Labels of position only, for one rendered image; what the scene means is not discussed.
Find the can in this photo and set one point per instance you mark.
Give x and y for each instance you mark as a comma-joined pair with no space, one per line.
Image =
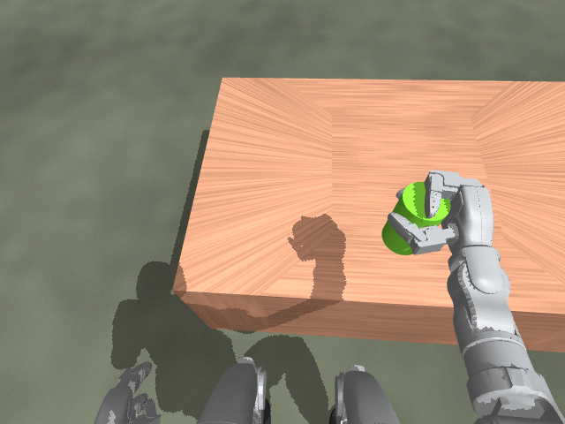
411,205

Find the left robot hand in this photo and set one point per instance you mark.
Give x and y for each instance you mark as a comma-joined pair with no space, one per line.
118,407

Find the right robot hand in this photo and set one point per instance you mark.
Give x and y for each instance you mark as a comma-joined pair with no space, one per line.
469,221

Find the right robot arm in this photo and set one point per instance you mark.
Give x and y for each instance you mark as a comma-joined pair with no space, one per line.
503,385

